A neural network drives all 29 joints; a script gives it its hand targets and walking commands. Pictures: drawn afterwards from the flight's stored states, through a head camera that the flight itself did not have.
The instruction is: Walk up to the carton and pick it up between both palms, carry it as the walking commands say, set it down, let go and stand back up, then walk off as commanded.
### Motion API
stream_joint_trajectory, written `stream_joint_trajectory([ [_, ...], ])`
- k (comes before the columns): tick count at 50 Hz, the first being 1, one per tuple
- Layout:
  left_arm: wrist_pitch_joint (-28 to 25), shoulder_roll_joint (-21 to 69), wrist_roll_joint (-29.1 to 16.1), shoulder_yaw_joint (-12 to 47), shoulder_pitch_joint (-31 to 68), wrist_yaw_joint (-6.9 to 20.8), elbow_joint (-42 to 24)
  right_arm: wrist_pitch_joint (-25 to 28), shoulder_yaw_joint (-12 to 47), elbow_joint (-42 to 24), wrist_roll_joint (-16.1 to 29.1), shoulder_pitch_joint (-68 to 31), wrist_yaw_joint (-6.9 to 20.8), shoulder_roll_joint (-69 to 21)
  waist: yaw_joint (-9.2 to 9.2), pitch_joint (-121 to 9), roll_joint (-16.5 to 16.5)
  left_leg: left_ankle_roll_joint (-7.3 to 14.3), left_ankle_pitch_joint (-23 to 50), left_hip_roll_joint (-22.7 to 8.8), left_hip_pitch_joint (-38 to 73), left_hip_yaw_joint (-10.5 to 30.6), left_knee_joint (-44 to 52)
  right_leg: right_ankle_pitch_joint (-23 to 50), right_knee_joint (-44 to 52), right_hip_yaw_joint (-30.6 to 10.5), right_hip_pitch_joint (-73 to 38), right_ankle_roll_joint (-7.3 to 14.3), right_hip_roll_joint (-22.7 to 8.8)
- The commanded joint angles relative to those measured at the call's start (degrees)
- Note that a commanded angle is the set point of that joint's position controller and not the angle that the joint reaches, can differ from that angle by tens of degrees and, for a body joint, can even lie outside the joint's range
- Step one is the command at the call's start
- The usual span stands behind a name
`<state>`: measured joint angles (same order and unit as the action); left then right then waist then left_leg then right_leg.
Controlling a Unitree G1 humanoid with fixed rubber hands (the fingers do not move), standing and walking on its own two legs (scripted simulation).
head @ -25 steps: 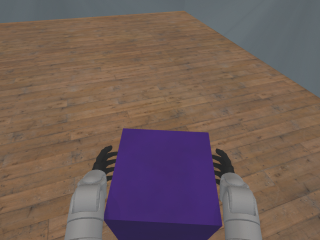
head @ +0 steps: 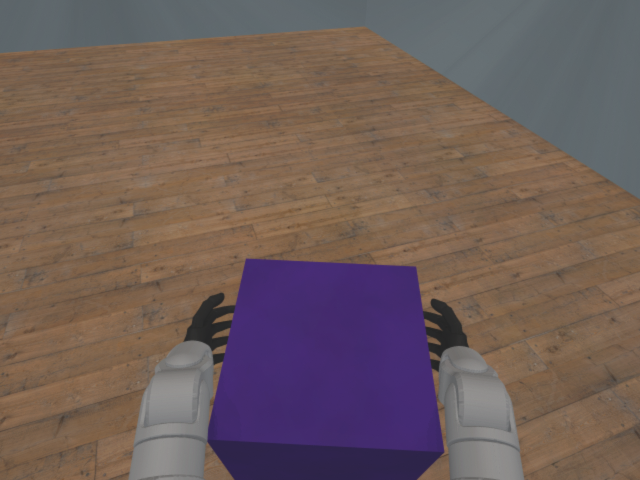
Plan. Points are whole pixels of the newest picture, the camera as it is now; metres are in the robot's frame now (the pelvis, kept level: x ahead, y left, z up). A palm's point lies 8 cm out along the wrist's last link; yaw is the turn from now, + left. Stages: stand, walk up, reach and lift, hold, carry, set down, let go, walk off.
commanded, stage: hold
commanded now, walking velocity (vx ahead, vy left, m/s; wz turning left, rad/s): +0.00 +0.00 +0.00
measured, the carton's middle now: (325, 381) +0.28 +0.00 -0.03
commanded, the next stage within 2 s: carry in 1.00 s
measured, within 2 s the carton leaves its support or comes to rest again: neither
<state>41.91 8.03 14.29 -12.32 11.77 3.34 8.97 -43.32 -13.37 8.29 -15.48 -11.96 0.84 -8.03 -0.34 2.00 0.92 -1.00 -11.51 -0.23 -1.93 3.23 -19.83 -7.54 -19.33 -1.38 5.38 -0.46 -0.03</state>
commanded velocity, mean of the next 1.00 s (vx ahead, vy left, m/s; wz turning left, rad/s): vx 0.02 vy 0.00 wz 0.02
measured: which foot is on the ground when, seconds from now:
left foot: down 0.00-1.00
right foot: down 0.00-1.00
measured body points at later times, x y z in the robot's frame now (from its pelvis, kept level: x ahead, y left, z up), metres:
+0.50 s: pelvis +0.00 +0.00 +0.00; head -0.03 -0.01 +0.45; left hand +0.29 +0.16 +0.04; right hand +0.29 -0.16 +0.03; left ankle +0.00 +0.13 -0.75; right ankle +0.04 -0.12 -0.75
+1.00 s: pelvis +0.00 +0.00 +0.00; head -0.03 +0.00 +0.45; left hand +0.29 +0.16 +0.04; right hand +0.29 -0.16 +0.03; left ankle +0.00 +0.13 -0.75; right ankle +0.04 -0.12 -0.75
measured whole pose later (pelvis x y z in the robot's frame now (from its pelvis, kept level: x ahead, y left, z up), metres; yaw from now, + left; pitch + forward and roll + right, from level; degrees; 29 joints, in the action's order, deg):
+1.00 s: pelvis +0.00 +0.00 +0.00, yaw +0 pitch -6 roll +0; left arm 42.6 7.7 13.7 -10.8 9.8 2.8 6.9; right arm -43.7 -12.1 6.5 -14.7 -10.1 0.7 -7.7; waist -0.3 1.1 0.9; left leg -0.8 -11.8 0.1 -3.3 3.1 -20.6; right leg -7.8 -20.2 -1.7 6.8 -0.7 -0.3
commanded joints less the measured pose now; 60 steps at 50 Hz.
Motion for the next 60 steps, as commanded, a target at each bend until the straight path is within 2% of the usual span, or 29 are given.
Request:
stream_joint_trajectory([
  [1,-1.5,48.3,-12.5,31.3,27.5,10.3,-2.1,2.3,34.5,-4.0,15.4,-28.9,13.3,-48.0,-0.17,-13.1,-0.9,1.3,4.6,5.6,-6.1,0.4,4.5,3.2,1.5,-1.6,-10.1,-0.1,5.4],
  [30,-1.0,47.8,-12.9,32.8,23.7,9.5,-5.0,2.1,35.6,-6.5,15.7,-25.4,12.9,-46.6,-0.06,-13.6,-0.6,1.1,9.2,5.6,-3.9,0.8,4.5,7.5,1.7,-1.8,-10.6,0.1,5.6],
  [49,-1.2,47.6,-12.9,32.6,24.5,9.3,-4.8,2.2,35.3,-6.2,15.4,-25.8,12.9,-46.3,-0.17,-12.9,-0.6,1.2,6.7,5.5,-5.1,0.7,4.3,5.0,1.4,-1.8,-9.9,0.4,5.5],
  [50,-0.6,47.6,-14.6,36.0,26.7,9.6,-6.5,2.0,37.0,-7.6,17.5,-27.9,12.6,-48.1,-0.14,-17.0,-2.9,0.9,-4.7,-4.4,-10.5,1.0,-1.7,-6.7,-3.0,-1.6,1.0,1.0,-7.6],
  [51,-0.5,48.1,-14.3,35.0,24.9,9.4,-5.1,1.7,37.0,-6.9,17.5,-27.8,12.5,-48.0,-0.68,-18.2,-3.2,1.9,-12.6,-3.7,-12.0,2.6,-3.3,-17.2,-1.2,-3.7,1.7,2.0,-7.1],
  [52,-0.3,48.5,-14.4,35.2,25.0,9.3,-4.9,1.3,37.8,-7.4,18.0,-29.1,12.6,-47.7,-0.96,-17.1,-3.5,1.9,-20.6,-2.7,-16.8,2.6,-5.2,-27.7,0.8,-5.2,2.2,2.8,-7.9],
  [53,-0.1,48.7,-15.1,36.1,25.6,9.1,-6.1,0.7,39.3,-8.8,19.0,-30.4,12.6,-47.6,-1.1,-15.6,-5.1,1.8,-24.0,-1.6,-21.7,1.9,-8.2,-33.7,2.9,-8.0,1.3,3.4,-9.7],
  [54,0.3,48.8,-16.1,36.9,26.0,8.6,-7.9,-0.1,41.0,-10.8,20.4,-32.0,12.4,-47.6,-1.33,-14.9,-8.7,1.3,-19.5,0.1,-23.6,-1.0,-16.2,-34.5,6.0,-11.7,1.3,4.5,-13.3],
  [55,1.2,48.9,-17.4,37.9,25.9,7.8,-10.3,-1.4,42.4,-13.0,22.0,-32.6,12.3,-47.4,-1.18,-15.3,-11.5,1.1,-14.3,0.1,-23.3,-3.7,-24.0,-33.8,9.6,-14.6,2.7,6.4,-17.5],
  [56,2.6,48.6,-17.6,38.5,25.1,7.2,-10.5,-2.7,42.4,-12.9,22.6,-32.4,12.4,-46.5,-0.75,-15.0,-12.1,1.3,-14.1,-1.7,-23.8,-4.6,-22.8,-35.2,11.9,-14.4,3.9,7.4,-19.4],
  [57,3.8,48.5,-17.9,39.4,24.7,6.8,-11.7,-4.0,42.9,-13.6,23.8,-31.8,12.4,-46.3,-0.13,-15.7,-11.5,1.8,-12.5,-2.3,-20.0,-5.3,-18.8,-34.2,11.9,-11.6,6.2,7.3,-19.0],
  [59,6.3,48.5,-20.4,42.4,26.2,5.8,-17.8,-6.6,45.6,-17.4,27.2,-31.4,12.1,-46.8,1.06,-16.7,-9.0,3.2,-7.6,0.3,-9.9,-7.1,-7.7,-31.9,7.7,-2.9,11.9,4.4,-14.6],
  [60,8.2,48.1,-21.7,43.7,26.2,5.2,-21.0,-8.3,46.2,-18.5,28.7,-29.3,11.8,-46.4,1.27,-17.2,-4.9,3.7,-8.2,0.7,-5.4,-6.3,-2.7,-29.7,1.0,1.5,14.3,2.5,-11.6],
])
